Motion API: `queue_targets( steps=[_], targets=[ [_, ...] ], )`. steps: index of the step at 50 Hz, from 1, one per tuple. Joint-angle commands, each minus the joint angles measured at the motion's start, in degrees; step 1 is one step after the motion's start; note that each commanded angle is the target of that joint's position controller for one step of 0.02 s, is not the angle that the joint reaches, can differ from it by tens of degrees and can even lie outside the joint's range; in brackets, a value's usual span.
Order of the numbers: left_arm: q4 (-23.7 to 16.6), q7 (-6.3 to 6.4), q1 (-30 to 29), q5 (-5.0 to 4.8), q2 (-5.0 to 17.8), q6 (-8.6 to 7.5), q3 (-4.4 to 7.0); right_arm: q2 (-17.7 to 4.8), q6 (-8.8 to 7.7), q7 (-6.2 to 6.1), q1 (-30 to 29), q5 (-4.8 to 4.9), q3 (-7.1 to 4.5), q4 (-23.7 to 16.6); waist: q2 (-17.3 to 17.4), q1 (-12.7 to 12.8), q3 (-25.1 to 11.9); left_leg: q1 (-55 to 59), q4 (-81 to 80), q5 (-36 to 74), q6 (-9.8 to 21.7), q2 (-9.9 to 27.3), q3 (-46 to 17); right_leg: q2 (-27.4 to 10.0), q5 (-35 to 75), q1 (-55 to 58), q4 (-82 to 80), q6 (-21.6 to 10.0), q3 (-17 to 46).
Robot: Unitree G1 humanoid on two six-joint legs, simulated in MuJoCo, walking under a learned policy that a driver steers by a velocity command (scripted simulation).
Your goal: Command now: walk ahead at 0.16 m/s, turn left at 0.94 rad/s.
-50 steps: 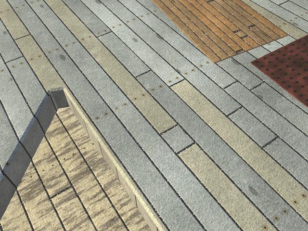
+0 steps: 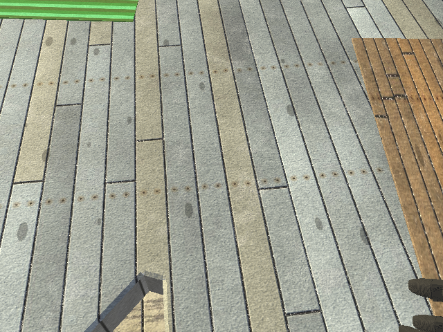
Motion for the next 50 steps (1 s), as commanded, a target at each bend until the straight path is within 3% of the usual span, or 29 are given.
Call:
queue_targets(
  steps=[1, 2, 3, 4, 5, 6, 7, 8, 9, 10, 13, 15, 19, 22, 26, 27, 28, 29, 30, 31, 32, 34, 37, 40, 43, 46, 48, 49, 50],
  targets=[
    [-5.8, -0.94, -12.2, -1.6, 8.7, -1.46, 1.91, -3.7, 0.61, 1.25, 12.1, -0.21, -1.78, 1.7, -5.3, -9.0, -11.4, 20.0, -10.6, 7.7, 3.2, -2.0, 2.1, -8.7, 40.7, 1.5, 0.1, -6.4, 3.8],
    [-5.8, -1.15, -11.8, -1.34, 7.7, -1.29, 1.69, -6.3, 0.48, 1.02, 16.9, -0.25, -3.34, 2.8, -3.7, -11.5, -13.1, 28.3, -14.4, 9.6, 5.2, -3.7, 2.1, -6.8, 38.2, -1.4, 8.4, -5.3, 2.7],
    [-6.4, -1.4, -10.4, -0.01, 5.2, -1.03, 0.96, -8.8, 0.13, 0.36, 21.3, -0.04, -4.77, 3.4, 1.1, -13.4, -12.1, 37.1, -18.0, 12.2, 7.7, -3.9, -2.6, -3.9, 19.2, -10.4, 20.9, -3.8, 3.8],
    [-8.3, -1.45, -8.3, 3.61, -0.6, -0.6, -0.43, -14.1, -0.43, -0.14, 17.7, -0.36, -5.51, 1.2, 15.0, -7.5, -8.3, 40.2, -17.2, 33.6, 11.3, 5.3, -20.9, 3.8, -15.9, -24.7, 39.1, -1.8, 4.4],
    [-10.8, -1.42, -2.3, 2.69, 2.6, -0.98, -0.88, -15.3, -2.49, 0.59, 12.9, -4.42, -4.48, -4.2, 17.1, -4.1, -25.2, 51.3, -29.0, 8.8, 25.3, 19.7, -57.5, 11.6, -16.6, -36.6, 51.7, -0.7, 20.2],
    [-10.4, -1.5, -6.3, 1.27, 6.3, -1.77, -0.23, -11.5, -3.62, 0.97, 11.4, -3.64, -3.56, -5.0, 8.6, -6.4, -24.5, 50.2, -33.5, -4.2, 24.0, 20.1, -57.1, 9.7, -9.8, -39.5, 52.2, -1.3, 25.6],
    [-10.9, -1.23, -9.8, 1.45, 7.2, -1.91, -0.37, -9.1, -3.91, 0.32, 9.4, -2.09, -2.67, -5.0, 4.9, -5.8, -18.3, 44.5, -32.9, -7.5, 20.7, 17.6, -51.3, 9.0, -4.8, -40.5, 49.7, -1.7, 26.1],
    [-10.0, -0.58, -10.3, 2.46, 5.9, -1.68, -0.57, -7.6, -3.73, -0.53, 7.7, -0.85, -2.08, -4.9, -0.9, -4.0, -15.3, 38.4, -31.0, -5.1, 17.1, 14.2, -45.9, 7.5, -1.7, -37.9, 45.9, -1.4, 26.8],
    [-9.8, -0.32, -10.4, 2.86, 5.5, -1.31, -0.57, -7.1, -3.35, -1.2, 6.3, -0.67, -1.82, -4.9, -0.7, -2.5, -13.9, 32.6, -30.0, 1.4, 15.6, 11.4, -40.6, 7.0, -0.4, -34.4, 41.1, -1.4, 26.8],
    [-9.6, -0.61, -10.8, 2.86, 5.5, -0.83, -0.42, -6.9, -2.89, -1.8, 5.9, -1.15, -1.65, -5.1, -0.3, -1.8, -13.4, 27.9, -30.4, 5.4, 14.4, 8.9, -36.8, 7.2, 0.3, -30.2, 38.0, -1.5, 25.9],
    [-8.8, -0.81, -12.0, 2.93, 2.3, -0.11, -1.05, -7.2, -2.09, -3.16, 7.1, -1.34, -1.82, -4.6, 0.1, -1.8, -13.5, 24.2, -28.2, 16.3, 13.7, 5.6, -32.8, 10.3, 3.7, -27.4, 32.4, 0.1, 23.8],
    [-9.0, -0.64, -13.5, 2.53, 0.6, 0.4, -1.58, -6.9, -1.37, -3.9, 7.9, -0.87, -1.75, -4.3, 1.0, -2.0, -13.7, 24.0, -27.1, 15.6, 13.0, 4.6, -33.5, 11.9, 6.0, -28.0, 28.8, 1.0, 24.1],
    [-9.8, -0.52, -16.7, 1.97, -0.4, 1.1, -1.82, -5.9, 0.23, -4.74, 6.6, -0.42, -1.62, -4.5, 6.8, -2.8, -12.9, 22.2, -26.0, 5.2, 10.3, 1.9, -35.4, 13.5, 9.6, -25.2, 19.2, 1.5, 24.6],
    [-9.8, -0.83, -18.6, 1.81, -0.1, 0.64, -1.62, -5.6, 0.99, -4.65, 6.9, -0.68, -1.94, -4.6, 10.6, -4.3, -12.5, 22.6, -25.5, 3.0, 9.3, 1.6, -38.1, 14.3, 8.7, -20.3, 11.4, 1.4, 24.8],
    [-8.5, -2.05, -15.8, 1.73, 1.6, -0.21, -0.91, -4.2, 1.56, -4.32, 5.3, -0.69, -1.42, -5.1, 12.8, -4.5, -14.3, 25.9, -20.8, 12.4, 8.1, 2.2, -39.7, 11.9, 10.6, -10.8, -2.2, 0.0, 23.7],
    [-7.9, -2.5, -14.3, 1.89, 1.5, -0.34, -0.73, -3.7, 1.64, -4.21, 5.1, -0.31, -1.21, -4.9, 11.3, -3.8, -14.0, 24.0, -18.7, 9.7, 7.0, 0.7, -38.8, 10.8, 16.0, -5.5, -8.8, -1.2, 22.9],
    [-7.9, -2.73, -14.3, 2.55, 2.4, -0.05, -0.46, -1.9, 1.8, -4.01, 7.9, -0.61, -0.61, -4.2, 4.7, -5.2, -14.8, 19.6, -12.4, -5.6, 5.2, -2.8, -35.4, 5.0, 19.6, 1.0, -11.1, -4.0, 27.1],
    [-9.8, -2.44, -16.2, 3.81, 5.8, 0.72, -0.18, 0.0, 1.62, -3.98, 12.7, -1.48, 0.12, -3.6, -10.2, -8.0, -13.4, 11.2, 1.3, -24.8, 1.7, -11.3, -26.3, -6.4, 33.3, 5.1, -11.9, -10.0, 38.0],
    [-9.4, -2.32, -13.8, 5.37, 7.3, 0.65, 0.54, -5.5, 0.58, -3.77, 10.7, -1.6, -1.48, -5.4, -17.6, -6.8, -10.9, 3.3, 14.2, -27.7, -1.5, -12.4, -21.6, -14.4, 29.9, -0.6, -17.2, -19.3, 52.1],
    [-10.2, -2.06, -15.1, 4.47, 4.8, 0.51, 0.02, -9.9, 0.04, -3.84, 9.6, -1.74, -2.63, -3.5, -11.2, -6.4, -9.1, 2.9, 21.7, -22.2, -3.1, -8.5, -20.8, -13.2, 22.8, -3.2, -16.6, -19.8, 49.4],
    [-10.4, -1.58, -16.2, 3.3, 2.2, 0.86, -0.81, -9.6, 0.32, -3.98, 8.7, -1.64, -2.59, -2.1, -6.9, -6.0, -7.9, 3.1, 24.0, -17.4, -3.8, -7.8, -19.9, -8.5, 18.8, -4.4, -15.3, -17.0, 42.6],
    [-10.4, -1.04, -15.3, 2.08, 1.4, 1.7, -1.75, -4.5, 1.3, -4.01, 9.4, -2.08, -0.95, -0.6, -3.4, -5.1, -7.1, 2.7, 30.2, -13.6, -5.0, -8.3, -17.7, -3.9, 18.1, -4.3, -14.6, -14.8, 37.0],
    [-9.7, -0.85, -12.0, 2.84, 0.1, 2.55, -2.71, -1.1, 0.86, -3.86, 7.1, -0.77, 0.59, -1.0, -6.1, -3.5, -7.8, 3.3, 23.8, -11.9, -6.1, -7.3, -14.2, 0.0, 14.7, -0.5, -15.3, -13.9, 31.7],
    [-9.0, -1.06, -10.5, 2.68, 0.2, 2.56, -2.77, 0.2, 0.75, -3.88, 6.3, -0.95, 1.26, -0.2, -9.6, -2.7, -9.0, 8.2, 8.7, -12.8, -6.7, -3.3, -11.9, 0.1, 9.8, 2.8, -15.5, -13.5, 31.7],
    [-7.8, -1.13, -8.5, 2.71, 2.5, 2.97, -2.14, 0.9, 0.46, -3.48, 5.5, -1.18, 1.65, 1.0, -12.1, -1.3, -8.7, 15.7, -4.4, -15.6, -5.7, -1.7, -8.4, -0.7, 8.2, 1.4, -15.6, -14.4, 32.8],
    [-6.8, -0.94, -7.5, 1.81, 2.7, 3.34, -2.16, 1.0, 0.09, -3.14, 8.9, -1.31, 1.65, 4.1, -10.2, -2.3, -7.9, 21.5, -18.3, -8.0, -3.4, -1.9, -7.1, -1.2, 8.0, -0.2, -14.1, -14.4, 34.1],
    [-5.4, -0.91, -5.4, 1.2, 2.1, 2.96, -2.28, 1.0, -0.22, -2.89, 10.8, -2.16, 1.87, 5.5, -8.6, -3.2, -8.1, 28.8, -26.2, -0.6, -0.2, -1.2, -8.7, -0.1, 9.9, -4.5, -12.9, -11.6, 33.1],
    [-5.5, -1.2, -5.6, 1.33, 1.9, 2.16, -2.38, -0.8, -0.45, -3.06, 11.5, -3.12, 1.84, 5.2, -5.3, -3.2, -8.8, 32.7, -24.9, 1.9, 1.6, 2.2, -11.9, 0.4, 10.8, -8.3, -10.7, -9.3, 31.7],
    [-6.4, -1.63, -5.4, 1.92, -0.1, 1.18, -2.69, -3.6, -0.74, -3.01, 11.0, -3.47, 0.97, 6.4, 5.9, -0.9, -9.4, 30.2, -21.1, 1.9, 4.1, 4.2, -14.0, 5.6, 8.7, -9.5, -9.1, -6.8, 24.4]
  ],
)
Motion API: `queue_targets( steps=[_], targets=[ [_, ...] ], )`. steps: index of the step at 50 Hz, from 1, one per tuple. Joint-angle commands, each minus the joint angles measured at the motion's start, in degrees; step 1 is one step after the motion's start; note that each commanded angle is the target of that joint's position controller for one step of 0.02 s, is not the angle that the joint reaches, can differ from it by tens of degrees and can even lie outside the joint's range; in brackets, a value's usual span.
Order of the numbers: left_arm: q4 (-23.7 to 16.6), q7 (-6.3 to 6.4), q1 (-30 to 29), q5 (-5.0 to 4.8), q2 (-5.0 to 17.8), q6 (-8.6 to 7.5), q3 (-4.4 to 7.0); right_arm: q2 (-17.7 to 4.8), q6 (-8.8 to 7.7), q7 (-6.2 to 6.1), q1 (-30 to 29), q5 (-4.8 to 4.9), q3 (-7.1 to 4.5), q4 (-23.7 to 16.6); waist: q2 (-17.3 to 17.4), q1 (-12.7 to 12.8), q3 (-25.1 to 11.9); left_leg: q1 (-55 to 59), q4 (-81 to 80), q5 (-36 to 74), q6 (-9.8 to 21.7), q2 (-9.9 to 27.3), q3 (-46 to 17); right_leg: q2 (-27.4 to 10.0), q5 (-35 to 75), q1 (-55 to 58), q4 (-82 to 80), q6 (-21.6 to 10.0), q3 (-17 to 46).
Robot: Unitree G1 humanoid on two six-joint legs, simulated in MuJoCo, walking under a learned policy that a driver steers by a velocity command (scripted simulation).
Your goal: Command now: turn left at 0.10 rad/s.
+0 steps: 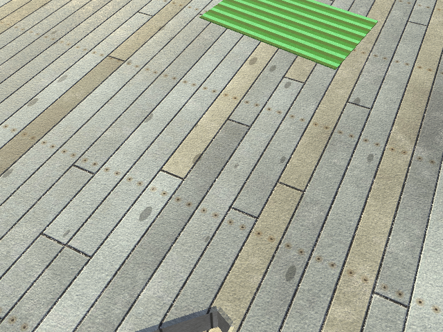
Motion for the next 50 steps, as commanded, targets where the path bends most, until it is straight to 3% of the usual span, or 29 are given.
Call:
queue_targets(
  steps=[1, 2, 7, 14, 32, 33, 34, 35, 37, 39, 41, 42, 43, 44, 45, 46, 48, 50],
  targets=[
    [-4.0, -0.34, -2.7, 1.09, 6.9, -2.6, 2.09, -6.0, -1.82, 0.23, 0.7, -1.14, -1.74, -3.0, 6.8, -0.3, -5.9, -1.0, -4.5, 4.4, 6.1, 5.6, -5.8, -2.7, -2.5, 2.7, -3.6, 0.2, 3.4],
    [-3.9, -0.53, -4.3, 1.33, 6.4, -2.71, 2.14, -3.2, -2.32, 0.34, 0.3, -1.68, -0.77, -2.8, 6.5, -0.3, -4.8, -4.2, -6.3, 0.1, 5.5, 6.1, -6.7, -2.4, -1.6, 4.7, -3.2, 0.8, 2.9],
    [-1.7, -0.73, -3.0, 0.93, 6.1, -2.2, 2.35, -4.5, -3.74, -0.33, 1.6, -0.89, -0.69, -2.3, 4.0, 0.1, -1.0, -8.4, -5.5, -0.5, 2.8, 4.0, -4.9, -2.9, 0.1, 6.1, -3.2, -0.8, 3.9],
    [0.8, -0.58, -3.1, 0.64, 6.3, -2.09, 2.4, -4.0, -4.03, -0.77, 3.9, -0.5, -0.39, -1.9, 0.7, -0.3, -1.9, -7.0, -3.8, 4.0, 2.5, 2.8, -3.9, -3.3, 2.9, 6.9, -2.9, -1.0, 4.2],
    [6.2, 0.13, -5.9, 0.14, 6.8, -1.35, 2.15, -3.7, -3.86, -1.68, 7.8, -0.38, -0.66, 1.0, 0.1, -0.5, -3.1, -4.0, -2.5, 9.1, 1.0, 0.9, -1.8, -4.1, 6.6, 7.8, -2.8, -2.6, 4.9],
    [8.2, 0.01, -2.3, -0.23, 7.1, -1.24, 2.42, -3.6, -3.76, -1.56, 10.9, -0.16, -0.81, 2.4, -0.1, -0.6, -6.0, -3.0, -2.6, -3.9, 1.8, -0.2, -0.7, -2.8, -10.5, 8.6, -3.1, -3.2, 3.8],
    [9.0, -0.27, -0.6, -0.83, 8.6, -1.33, 2.99, -4.7, -3.81, -1.39, 11.8, 0.18, -1.22, 2.7, 0.0, -0.4, -2.8, -6.0, -2.5, -17.9, 3.5, -0.1, -1.5, -2.6, -27.8, 5.5, -3.8, -3.9, 4.5],
    [8.9, -0.63, -0.5, -1.28, 9.7, -2.06, 3.35, -5.3, -4.33, -1.3, 11.4, 0.69, -1.45, 2.1, -0.9, -0.4, 1.7, -10.0, -2.2, -26.6, 5.3, 1.2, -3.3, -4.6, -37.8, 1.7, -5.0, -5.1, 7.9],
    [7.4, -1.36, -1.8, -1.84, 9.4, -4.79, 3.16, -4.9, -6.75, -1.18, 9.0, 1.84, -1.36, 1.0, -2.0, -0.6, 5.4, -12.8, -1.9, -21.3, 6.8, 3.3, -4.5, -8.7, -35.6, -0.1, -7.6, -6.6, 13.7],
    [6.6, -1.83, -2.5, -1.28, 9.6, -6.31, 3.41, -4.7, -8.54, -0.7, 9.5, 1.51, -1.67, 1.5, -3.4, -1.1, 2.2, -9.0, -1.0, -13.0, 6.8, 3.2, -3.1, -9.9, -29.7, 0.4, -9.4, -7.1, 15.5],
    [4.2, -2.17, -6.8, -1.33, 7.6, -7.13, 2.49, -4.1, -9.64, -0.24, 13.1, 2.05, -1.91, 2.7, -3.1, -4.0, 1.1, -1.4, -4.1, -13.7, 8.7, 4.2, -4.7, -7.7, -27.0, -5.8, -7.6, -5.9, 12.6],
    [1.9, -2.47, -11.4, -1.59, 5.9, -7.65, 1.71, -5.3, -9.97, -0.24, 16.3, 2.16, -2.29, 3.5, 1.1, -6.1, 1.8, 5.0, -9.5, -17.4, 10.9, 7.0, -9.5, -4.3, -21.3, -12.9, -2.1, -3.5, 6.4],
    [-0.2, -2.81, -15.5, -1.99, 4.0, -8.73, 0.94, -8.1, -10.08, -0.12, 19.8, 2.46, -3.25, 4.6, 8.4, -7.7, 3.0, 11.7, -16.9, -22.2, 14.2, 13.4, -19.7, -1.5, -11.7, -20.8, 7.8, -1.4, -0.6],
    [-1.0, -2.92, -15.9, -2.47, 5.0, -9.75, 0.85, -10.7, -9.62, 0.25, 19.3, 2.59, -4.01, 4.8, 12.9, -7.1, 6.1, 14.0, -19.3, -20.4, 16.9, 19.8, -27.9, -2.9, -8.1, -26.5, 11.5, -2.3, -2.3],
    [-1.7, -3.09, -16.9, -2.49, 6.9, -10.36, 1.02, -9.5, -9.3, 0.56, 20.5, 2.04, -3.74, 4.8, 11.1, -7.8, 6.9, 16.7, -19.3, -16.0, 17.6, 21.8, -29.5, -4.5, -12.7, -31.4, 14.3, -3.2, -0.4],
    [-2.9, -3.45, -18.2, -2.75, 7.1, -10.68, 0.82, -8.5, -8.98, 0.87, 21.5, 1.5, -3.39, 5.1, 9.3, -8.0, 7.0, 20.6, -18.6, -11.2, 17.1, 22.2, -28.3, -5.5, -14.9, -36.2, 16.3, -4.0, 0.2],
    [-4.6, -4.53, -19.1, -2.5, 6.2, -10.67, -0.12, -8.6, -8.0, 1.17, 21.2, 1.55, -3.11, 5.1, 6.8, -7.4, 5.7, 22.7, -17.9, -6.8, 14.5, 20.6, -22.0, -7.0, -14.5, -37.3, 13.5, -4.6, -0.3],
    [-4.9, -5.89, -17.4, -1.96, 5.2, -10.38, -0.93, -8.8, -7.3, 1.16, 18.8, 1.91, -2.68, 4.6, 7.6, -5.5, 3.4, 15.2, -18.3, -0.9, 12.6, 16.9, -14.6, -5.2, -7.4, -25.2, 9.1, -3.5, -3.8]
  ],
)
Over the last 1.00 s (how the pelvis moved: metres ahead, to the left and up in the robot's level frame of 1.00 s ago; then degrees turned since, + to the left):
0.17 -0.09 0.01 37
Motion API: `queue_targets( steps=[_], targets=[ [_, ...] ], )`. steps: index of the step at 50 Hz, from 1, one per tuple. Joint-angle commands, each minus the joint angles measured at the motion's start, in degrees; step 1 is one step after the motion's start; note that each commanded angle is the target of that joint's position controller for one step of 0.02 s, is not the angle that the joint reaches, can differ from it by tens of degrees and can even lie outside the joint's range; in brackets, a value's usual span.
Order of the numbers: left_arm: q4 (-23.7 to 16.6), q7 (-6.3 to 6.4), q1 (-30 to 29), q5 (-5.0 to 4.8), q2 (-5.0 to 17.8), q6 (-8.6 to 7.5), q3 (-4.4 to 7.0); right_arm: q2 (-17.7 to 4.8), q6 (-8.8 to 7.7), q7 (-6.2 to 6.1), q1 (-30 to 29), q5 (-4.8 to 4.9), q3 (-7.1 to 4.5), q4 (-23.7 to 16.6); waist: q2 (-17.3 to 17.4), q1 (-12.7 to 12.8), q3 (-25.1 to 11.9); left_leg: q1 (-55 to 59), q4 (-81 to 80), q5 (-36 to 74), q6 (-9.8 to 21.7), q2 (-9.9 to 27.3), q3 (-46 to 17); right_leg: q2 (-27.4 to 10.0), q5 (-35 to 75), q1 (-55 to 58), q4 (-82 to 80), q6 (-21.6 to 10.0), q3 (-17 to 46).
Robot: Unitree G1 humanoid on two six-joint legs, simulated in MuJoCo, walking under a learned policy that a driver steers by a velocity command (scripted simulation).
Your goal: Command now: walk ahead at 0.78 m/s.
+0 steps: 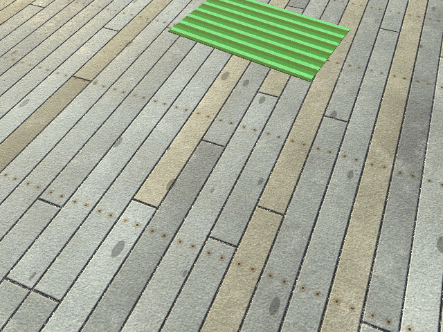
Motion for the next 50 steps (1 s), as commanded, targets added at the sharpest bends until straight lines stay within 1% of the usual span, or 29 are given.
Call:
queue_targets(
  steps=[1, 4, 5, 6, 7, 9, 11, 12, 15, 17, 19, 21, 23, 25, 27, 28, 29, 30, 31, 32, 33, 34, 36, 38, 43, 46, 48, 49, 50],
  targets=[
    [-7.9, -1.89, -9.2, 0.42, 1.4, -1.4, -0.9, -9.6, 0.45, 0.09, -1.8, 0.36, -1.73, -3.1, 8.1, 1.9, 5.9, -1.9, -9.9, 9.4, 11.2, 13.1, -10.0, -0.2, 7.4, -4.2, -5.0, 0.5, -2.8],
    [-1.3, -0.12, 15.2, 0.35, 9.6, 0.42, 3.24, -11.8, -0.91, 0.35, -8.5, -0.37, -1.48, -5.9, 4.9, 15.8, -5.3, -25.2, 15.1, 39.2, 6.0, 5.7, 1.3, 3.3, 7.2, 37.1, -2.1, -1.8, -4.3],
    [1.5, 1.22, 28.6, 1.04, 14.7, 1.15, 4.93, -9.1, -1.94, 0.19, -11.9, -1.43, -0.63, -8.4, -5.2, 21.7, -10.7, -38.5, 39.0, 29.6, 2.5, 1.3, 3.7, -7.0, -6.4, 51.1, -8.4, -5.0, 11.4],
    [1.3, 1.21, 29.7, 1.73, 16.1, 0.64, 4.25, -1.8, -3.25, -0.06, -8.0, 0.43, 1.08, -10.1, -18.9, 16.4, -14.8, -48.1, 56.3, -5.7, 2.3, -4.6, -4.5, -19.3, -33.3, 52.9, -25.9, -10.4, 45.4],
    [0.5, 1.39, 24.3, 1.13, 12.1, 0.56, 3.38, -5.0, -3.86, 0.1, -11.1, 3.11, 0.45, -10.2, -12.6, 14.5, -5.7, -57.3, 62.0, -2.4, 3.7, -2.4, -5.2, -21.5, -36.1, 47.9, -33.3, -11.0, 52.6],
    [-0.2, 1.26, 17.2, 2.29, 8.9, 0.54, 2.67, -6.0, -3.93, 0.29, -15.4, 2.15, 0.35, -10.1, -1.4, 9.2, 4.1, -55.4, 58.1, 7.0, 4.8, 4.4, -1.7, -18.8, -16.9, 32.9, -32.1, -10.3, 37.1],
    [-0.9, 0.85, 11.6, 3.64, 6.2, 0.55, 2.34, -4.8, -2.46, 0.51, -13.0, 0.81, 0.18, -8.7, -3.9, 3.9, 5.6, -46.8, 52.0, 11.8, 4.1, 7.4, -1.8, -13.2, -7.2, 22.0, -34.1, -8.4, 25.5],
    [-0.6, 0.99, 10.9, 3.02, 4.8, 0.32, 2.06, -4.1, -1.62, 0.93, -13.3, 0.41, 0.29, -8.4, -3.4, 2.9, 6.5, -45.3, 49.1, 13.3, 3.4, 7.7, -1.5, -11.6, -2.1, 19.3, -35.3, -7.8, 21.2],
    [0.7, 1.78, 13.8, 3.16, 6.7, -0.92, 2.72, -3.8, -1.48, 0.83, -19.9, -0.8, 0.01, -9.7, -2.7, 2.7, 9.4, -46.1, 41.3, 23.8, 2.0, 5.1, 2.3, -8.3, 17.0, 19.1, -38.4, -7.5, 12.0],
    [4.1, 2.52, 20.7, 2.21, 3.6, -0.83, 1.73, -4.4, -1.44, 1.41, -21.9, -0.14, -0.18, -10.5, -2.0, 3.5, 11.2, -54.1, 36.7, 25.8, 3.3, 5.4, 0.9, -9.5, 20.8, 26.8, -38.3, -5.7, 11.2],
    [3.8, 3.4, 20.7, 1.2, 4.0, 0.71, 1.5, -2.4, -2.25, 3.12, -30.5, -0.08, 1.57, -14.3, 0.8, 5.1, 12.3, -45.4, 20.6, 32.4, 2.2, 3.5, 5.7, -6.8, 19.3, 20.8, -41.8, -3.2, 4.6],
    [4.7, 3.75, 24.4, 0.85, 5.7, -0.7, 1.45, -1.1, -3.55, 4.5, -37.2, -0.2, 1.78, -16.5, 0.2, 6.9, 11.7, -31.9, 16.4, 41.7, 2.7, 0.6, 6.9, -8.3, 24.1, 16.6, -46.9, -3.7, 5.5],
    [4.8, 3.79, 23.8, 0.57, 8.2, -0.56, 2.12, -5.0, -3.53, 4.53, -36.9, 0.01, 0.4, -17.6, -2.0, 4.7, 10.8, -29.3, 11.0, 38.0, 3.0, -2.2, 6.2, -8.4, 36.8, 24.6, -42.9, -3.5, 4.8],
    [5.5, 3.9, 24.9, 2.14, 10.6, 0.85, 2.68, -8.4, -2.99, 3.56, -35.1, -0.14, -0.98, -18.9, -6.6, 2.1, 5.6, -24.5, 11.3, 28.7, 3.9, -6.0, 7.6, -10.0, 63.4, 33.2, -32.2, -2.7, 6.8],
    [6.1, 4.04, 22.7, 4.18, 11.9, 2.8, 2.86, -12.6, -2.26, 1.91, -17.6, 1.15, -3.2, -15.0, -10.8, -7.5, -3.4, -7.0, 10.6, 23.4, 6.4, -5.3, 6.7, -10.1, 76.0, 31.6, -9.0, -1.6, 7.3],
    [4.3, 3.94, 21.0, 5.47, 9.9, 3.09, 2.13, -14.4, -1.11, 0.48, -2.5, 0.95, -3.72, -12.0, -10.8, -13.3, -13.1, 17.2, 18.9, 15.1, 7.4, 3.8, -1.0, -8.7, 63.2, 15.7, 9.8, -1.3, 8.4],
    [2.7, 2.6, 33.7, 3.11, -3.2, 1.67, -1.05, -18.2, -2.01, 1.39, -0.6, -1.31, -4.54, -10.7, 14.4, -2.6, -26.2, 39.1, 12.0, -13.3, 19.1, 22.5, -36.0, 2.2, 4.9, -8.9, 36.0, 1.3, 9.6],
    [2.7, 2.45, 27.8, -0.23, 4.5, 0.55, 0.49, -11.1, -2.21, 1.19, 1.1, -1.36, -3.62, -9.8, 14.0, -6.8, -26.6, 33.7, -0.9, -20.6, 14.8, 20.3, -44.3, 1.3, -0.3, -10.9, 39.5, 0.0, 13.3],
    [-0.9, 2.89, 18.4, -2.05, 7.4, 0.52, 1.8, -9.1, -2.3, 0.74, -4.2, -1.16, -3.05, -9.2, 12.4, -6.0, -13.7, 24.5, -2.5, -16.0, 11.1, 19.1, -33.7, -1.5, 3.3, -15.5, 40.5, 0.0, 11.3],
    [-2.5, 3.15, 14.1, -1.28, 6.5, 0.51, 1.46, -8.5, -2.39, 0.84, -7.7, -1.32, -2.88, -8.3, 3.2, -4.1, -7.5, 14.2, -4.1, -4.9, 10.2, 18.5, -26.8, -4.0, 6.3, -14.3, 39.0, 0.0, 10.2],
    [-3.4, 2.96, 12.0, -0.1, 5.3, 1.05, 1.68, -7.4, -2.76, 1.02, -10.1, -2.24, -2.66, -7.3, -0.4, -1.5, -2.6, 4.5, -6.0, 2.2, 10.6, 17.7, -21.2, -6.0, 7.9, -12.0, 37.5, 0.2, 9.7],
    [-3.6, 2.52, 14.3, -0.45, 4.0, 2.3, 1.83, -5.8, -3.17, 1.15, -12.0, -3.32, -2.26, -6.7, 1.5, 1.8, -1.0, -1.6, -7.1, 5.3, 10.7, 16.6, -16.4, -8.3, 8.2, -8.7, 37.1, 0.7, 10.2],
    [-3.9, 2.32, 16.1, -1.28, 1.2, 5.09, 1.85, -3.8, -2.99, 1.59, -17.0, -1.69, -2.03, -5.4, 4.7, 5.5, 3.7, -9.9, -11.0, 6.3, 9.7, 15.5, -6.8, -10.5, 4.4, -8.3, 35.6, 1.6, 9.5],
    [-5.7, 2.51, 12.6, -0.3, 0.5, 6.55, 1.69, -5.0, -3.15, 1.71, -19.4, -1.31, -2.36, -4.8, 4.5, 6.5, 9.3, -16.0, -13.7, 13.3, 8.5, 14.7, 1.7, -11.6, 7.1, -10.9, 33.0, 3.0, 8.4],
    [-8.2, 0.79, 4.5, 0.86, 2.8, 5.61, 2.09, -9.7, -3.45, 0.2, -19.5, -1.98, -3.14, -4.9, -0.9, 5.9, 11.4, -14.6, -15.9, 19.9, 6.2, 8.4, 17.9, -9.3, 28.2, -7.9, 13.7, 2.4, 1.6],
    [-10.0, -0.93, 0.0, 0.52, 4.5, 4.76, 2.62, -14.6, -2.32, -0.07, -16.9, -1.49, -4.17, -4.5, -1.3, 4.9, 11.8, -2.2, -13.4, 36.9, 5.1, 11.3, 20.3, -6.6, 29.6, -7.2, 3.2, 0.0, -3.1],
    [-10.0, -0.84, 3.9, -0.39, 8.1, 5.2, 4.39, -18.0, -0.34, -0.02, -16.7, -0.75, -5.11, -4.8, 2.8, 8.1, 6.8, 6.7, -3.1, 67.2, 4.1, 12.3, 20.9, -0.9, 22.7, -1.5, 2.4, -1.8, -8.4],
    [-8.6, -0.35, 11.1, -1.07, 12.1, 6.23, 6.48, -17.2, 0.28, 0.11, -17.1, -1.06, -4.74, -5.6, 4.7, 12.4, 0.3, 7.5, 9.2, 84.4, 4.4, 11.2, 21.1, 3.1, 19.7, 9.6, 5.2, -3.4, -10.1],
    [-6.4, -0.28, 20.7, -0.58, 14.1, 6.7, 7.74, -19.2, 0.4, 0.05, -17.4, 0.55, -5.34, -6.6, 6.7, 16.1, -2.9, -1.0, 23.6, 85.7, 4.4, 12.9, 19.4, 4.4, 14.7, 23.7, 3.0, -5.5, -8.8]
  ],
)
Over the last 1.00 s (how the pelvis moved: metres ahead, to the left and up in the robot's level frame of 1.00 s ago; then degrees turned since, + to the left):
0.11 -0.02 0.00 1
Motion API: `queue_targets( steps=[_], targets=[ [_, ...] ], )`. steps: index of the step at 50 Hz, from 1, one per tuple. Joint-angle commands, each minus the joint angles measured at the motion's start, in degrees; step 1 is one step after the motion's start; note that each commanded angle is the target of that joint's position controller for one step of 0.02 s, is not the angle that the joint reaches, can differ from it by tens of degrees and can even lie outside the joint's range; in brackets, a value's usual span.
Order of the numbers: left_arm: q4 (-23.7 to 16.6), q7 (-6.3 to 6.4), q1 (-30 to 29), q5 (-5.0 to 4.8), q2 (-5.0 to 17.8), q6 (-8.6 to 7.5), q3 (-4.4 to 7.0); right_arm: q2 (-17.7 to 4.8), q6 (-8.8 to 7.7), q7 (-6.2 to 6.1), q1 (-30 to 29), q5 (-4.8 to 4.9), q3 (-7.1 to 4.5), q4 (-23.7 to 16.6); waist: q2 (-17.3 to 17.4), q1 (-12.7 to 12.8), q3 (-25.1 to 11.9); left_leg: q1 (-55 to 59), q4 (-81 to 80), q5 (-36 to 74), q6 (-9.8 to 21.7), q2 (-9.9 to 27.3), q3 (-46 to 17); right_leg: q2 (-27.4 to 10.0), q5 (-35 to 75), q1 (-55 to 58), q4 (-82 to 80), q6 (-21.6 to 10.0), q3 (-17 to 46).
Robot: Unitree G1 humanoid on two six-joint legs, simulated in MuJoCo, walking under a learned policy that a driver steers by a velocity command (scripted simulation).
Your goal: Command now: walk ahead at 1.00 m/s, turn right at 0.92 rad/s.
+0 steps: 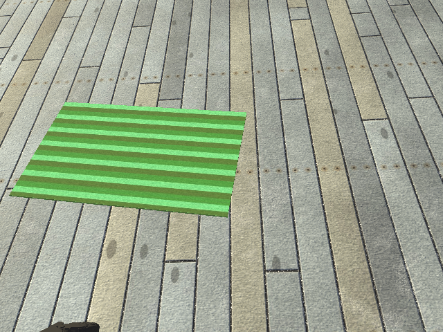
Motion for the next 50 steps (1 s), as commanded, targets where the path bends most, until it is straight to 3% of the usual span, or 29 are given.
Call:
queue_targets(
  steps=[1, 2, 3, 4, 5, 7, 10, 13, 14, 17, 20, 22, 24, 25, 26, 27, 28, 29, 30, 32, 34, 36, 39, 43, 45, 46, 47, 48, 50],
  targets=[
    [4.3, 1.07, 30.4, -0.48, 15.2, 1.52, 7.33, -11.6, -0.57, -0.5, -8.0, 0.97, -2.28, -7.3, 1.4, 18.0, -9.3, -30.9, 45.8, 60.0, 5.3, 7.2, -4.4, 6.8, -7.1, 48.7, -4.4, -6.2, 3.1],
    [5.2, 0.77, 26.8, -0.05, 18.0, 0.92, 6.77, 1.5, -2.56, 0.5, -3.7, -1.73, 1.3, -8.8, -21.3, 7.5, -6.7, -50.8, 70.2, -9.9, 2.5, -5.5, -11.3, 0.9, -5.5, 54.4, -6.6, -11.2, 22.1],
    [1.4, 0.4, 22.9, 1.84, 15.3, -1.2, 5.47, 0.7, -5.05, 0.77, -2.5, 0.5, 2.61, -14.1, -23.4, 4.4, -21.3, -62.1, 75.9, -9.6, 4.4, -7.5, -24.5, -9.9, -31.5, 61.6, -25.8, -20.1, 55.0],
    [0.6, 0.29, 23.1, 1.52, 11.0, -2.37, 4.98, -6.6, -6.55, 0.6, -11.6, 2.05, 1.06, -14.8, -11.1, 8.2, -15.0, -63.9, 71.3, -1.8, 6.9, -3.9, -26.7, -10.4, -38.2, 56.4, -33.4, -14.8, 58.2],
    [1.2, 0.11, 21.8, 1.84, 9.8, -3.52, 4.58, -6.3, -6.89, 0.25, -15.6, 2.64, 0.99, -16.0, -0.7, 6.0, -7.7, -64.7, 65.1, 3.0, 7.4, -2.3, -26.1, -10.0, -37.5, 47.9, -34.2, -12.5, 56.0],
    [-0.2, 0.34, 14.7, 2.59, 9.1, -4.73, 4.2, -4.7, -5.81, -0.3, -13.0, 0.15, 1.01, -14.7, 6.1, 0.1, -3.8, -55.7, 56.7, 7.2, 5.6, 1.3, -27.8, -5.6, -28.5, 32.0, -31.5, -11.7, 46.3],
    [-0.3, 2.12, 12.6, 1.72, 6.5, -4.45, 3.23, -4.5, -3.42, -0.42, -12.7, -0.67, 0.64, -14.1, 3.0, -1.2, -0.4, -52.1, 44.5, 8.8, 2.1, 3.5, -26.1, -1.3, -18.0, 23.7, -33.4, -11.2, 34.6],
    [2.3, 4.15, 16.5, 1.46, 2.6, -3.65, 1.7, -0.2, -2.9, -0.22, -22.4, -2.08, 1.95, -16.8, 1.6, 3.7, 2.4, -50.3, 28.4, 25.0, -0.5, 1.7, -19.6, 4.4, -3.3, 20.4, -33.3, -7.1, 21.8],
    [2.9, 4.45, 16.9, 1.56, 3.5, -3.4, 1.99, 1.1, -3.19, 0.16, -24.0, -1.85, 2.55, -17.5, -2.7, 5.0, 2.7, -47.8, 22.3, 31.2, -0.7, 1.5, -19.0, 4.3, -2.3, 18.6, -32.7, -6.5, 20.9],
    [5.5, 4.0, 21.1, 1.18, 4.2, -3.46, 2.24, 0.3, -4.17, 1.06, -30.5, -0.25, 2.02, -19.5, -3.1, 9.8, 3.2, -43.6, 10.9, 38.0, 0.1, -0.8, -17.3, 1.7, -5.7, 21.3, -34.3, -5.6, 22.3],
    [8.4, 4.36, 22.5, 1.41, 5.2, -3.26, 2.62, -2.7, -4.84, 1.88, -30.8, 1.12, 0.72, -20.1, -5.3, 9.5, 3.3, -49.6, 4.5, 35.9, 3.3, -0.9, -17.1, -2.6, 7.1, 37.1, -31.6, -4.3, 21.5],
    [9.1, 4.4, 21.8, 3.01, 7.0, -2.8, 3.07, -5.6, -4.91, 1.88, -24.9, 1.74, -0.9, -19.0, -8.0, 5.6, -1.7, -45.5, 5.9, 29.0, 6.0, -4.4, -13.4, -3.9, 34.5, 46.4, -24.8, -2.0, 18.9],
    [8.2, 3.9, 15.4, 5.51, 9.3, -2.21, 3.51, -9.2, -3.41, 0.77, -5.0, 3.4, -2.72, -14.7, -11.2, -6.8, -12.1, -26.4, 9.8, 24.3, 9.3, -4.9, -12.0, -4.1, 60.1, 44.3, -2.5, -0.4, 14.9],
    [5.4, 4.11, 10.1, 6.18, 7.9, -2.55, 2.82, -10.0, -2.46, 0.63, 10.3, 2.01, -2.59, -11.2, -2.9, -13.9, -20.7, -4.5, 14.9, 21.2, 13.1, 0.4, -22.3, -0.1, 51.2, 28.7, 19.6, 0.8, 13.8],
    [4.4, 2.41, 25.9, 2.57, -3.4, -3.79, -0.13, -15.5, -3.46, 2.01, 8.8, -0.13, -2.94, -8.5, 25.7, -0.1, -29.1, 16.7, 3.3, 2.3, 27.8, 19.2, -62.9, 12.0, -27.0, 1.9, 43.7, 7.0, 16.5],
    [6.9, 2.47, 25.1, -0.39, 2.9, -4.47, -0.23, -5.9, -3.12, 1.9, 8.3, -1.54, -1.77, -9.5, 16.1, -4.2, -28.9, 16.9, -3.1, -7.9, 23.8, 17.9, -70.2, 8.8, -26.5, -2.1, 46.1, 4.9, 20.4],
    [4.2, 2.37, 12.6, -0.42, 6.4, -5.2, 0.63, -3.2, -2.63, 1.33, 2.7, -1.85, -0.95, -10.2, 7.3, -4.6, -14.5, 4.6, -3.1, 9.5, 19.4, 15.3, -56.5, 5.5, -23.5, -4.9, 42.9, 4.6, 17.1],
    [2.2, 3.04, 6.1, 1.66, 6.0, -5.71, 0.48, -4.3, -2.64, 1.86, -0.9, -1.32, -0.76, -10.3, -2.5, -2.8, -9.8, -6.9, -1.9, 28.4, 16.7, 12.2, -46.9, 3.3, -22.3, -1.0, 38.0, 4.6, 15.0],
    [1.6, 3.26, 3.6, 2.78, 4.9, -6.09, 0.64, -5.0, -2.61, 2.46, -2.0, -1.36, -0.51, -9.9, -5.2, -1.0, -5.7, -15.5, -1.4, 45.7, 15.4, 10.0, -39.8, 2.8, -22.3, 0.9, 35.1, 5.7, 12.8],
    [1.8, 3.48, 7.1, 2.86, 3.2, -5.36, 0.47, -3.5, -3.2, 2.28, -2.2, -0.87, 0.27, -7.7, 1.6, 2.7, -4.8, -23.1, -3.0, 59.6, 14.3, 6.6, -32.4, 0.3, -20.8, 5.1, 27.8, 7.5, 11.5],
    [1.8, 4.01, 5.9, 3.38, 1.1, -4.5, -0.12, -1.7, -3.41, 1.76, -1.8, 0.12, 1.05, -5.8, 2.5, 2.9, -5.6, -26.7, -4.8, 64.8, 12.7, 3.1, -27.5, 0.2, -16.0, 7.3, 19.3, 8.5, 8.6],
    [3.2, 3.14, 11.5, 2.63, 0.8, -4.37, -0.57, -6.9, -2.42, 0.09, -9.2, 0.2, -0.22, -6.9, 5.7, 7.1, -7.1, -25.9, -4.8, 65.8, 14.5, 3.2, -20.6, 1.7, -8.3, 8.2, 6.3, 10.5, 7.2],
    [0.6, 2.53, -3.0, 3.44, 0.3, -5.35, -0.9, -5.5, -1.25, -0.84, 0.7, 1.18, 0.2, -3.5, 3.4, -1.1, -6.4, -25.6, -6.4, 51.7, 11.7, 1.4, -17.8, 4.4, 11.5, 13.2, -11.3, 10.1, 4.8],
    [0.9, 1.24, -0.4, 3.66, 4.5, -5.67, 0.84, -6.4, -0.06, -1.57, -1.4, 0.0, -0.25, -2.3, 6.6, 1.3, -6.8, -22.5, -1.9, 41.4, 10.9, 6.3, -22.2, 3.4, 13.9, 18.4, -17.2, 6.9, 9.8],
    [4.9, 1.43, 9.4, 4.56, 6.1, -5.87, 1.98, -5.4, 0.97, -1.56, -3.4, -0.2, -0.08, -2.3, 3.1, 5.8, -9.1, -21.9, 10.1, 42.2, 8.3, 3.5, -21.0, 4.5, 17.7, 26.9, -20.2, 5.5, 8.6],
    [5.4, 1.76, 11.9, 5.04, 7.9, -5.88, 2.27, -4.0, 1.44, -1.4, -1.6, -1.17, 0.44, -3.0, -3.8, 5.5, -12.7, -25.4, 22.2, 29.9, 6.1, -1.3, -18.7, -0.7, 38.7, 34.6, -18.8, 4.0, 13.1],
    [3.9, 2.15, 9.3, 6.71, 6.8, -5.58, 0.9, 2.9, 1.85, -0.61, 12.5, -0.93, 2.56, -1.1, -17.6, -1.6, -19.8, -40.7, 41.8, -10.7, 2.4, -6.0, -20.9, -16.5, 53.8, 50.4, -15.5, -8.6, 31.2],
    [4.0, 1.62, 10.1, 5.15, 2.8, -5.1, 0.27, -0.3, 2.47, 0.04, 15.5, 0.11, 2.48, 1.5, -14.5, 0.2, -25.3, -42.4, 47.3, -15.9, 1.6, -5.4, -26.2, -17.8, 43.1, 50.2, -18.2, -12.1, 38.7],
    [3.8, 1.39, 5.0, 3.29, 1.8, -3.66, -0.08, -6.5, 4.47, -0.68, -0.1, -0.28, 0.48, -1.2, -1.4, 2.4, -14.3, -44.0, 46.7, -9.8, 1.0, -2.0, -24.0, -11.7, 17.4, 35.4, -24.1, -6.4, 31.2]
  ],
)
Over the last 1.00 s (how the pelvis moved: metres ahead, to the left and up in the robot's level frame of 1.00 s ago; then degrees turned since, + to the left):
0.81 -0.17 -0.03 -25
